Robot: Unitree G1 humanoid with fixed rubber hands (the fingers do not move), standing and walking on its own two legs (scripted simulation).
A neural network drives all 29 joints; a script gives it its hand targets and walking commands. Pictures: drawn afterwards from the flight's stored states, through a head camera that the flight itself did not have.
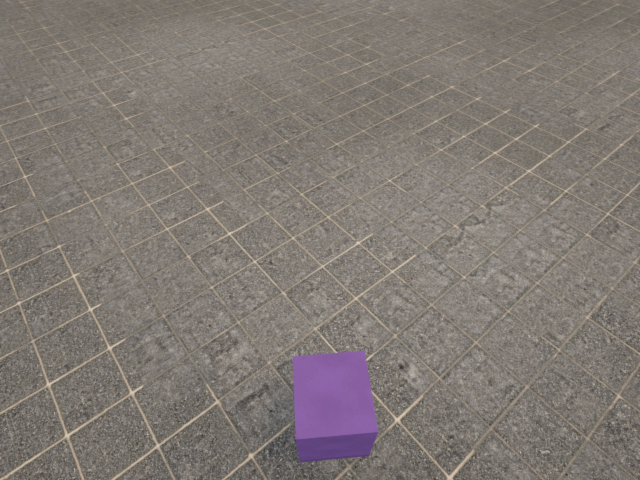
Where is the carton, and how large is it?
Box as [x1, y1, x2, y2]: [293, 351, 377, 461]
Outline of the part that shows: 364,351 293,356 295,435 300,461 368,455 377,433 377,427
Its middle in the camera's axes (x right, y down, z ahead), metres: +0.03 +0.47 +1.09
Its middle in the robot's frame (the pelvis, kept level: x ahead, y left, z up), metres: +0.42 -0.02 -0.66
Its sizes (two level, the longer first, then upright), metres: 0.210 0.200 0.250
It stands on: the floor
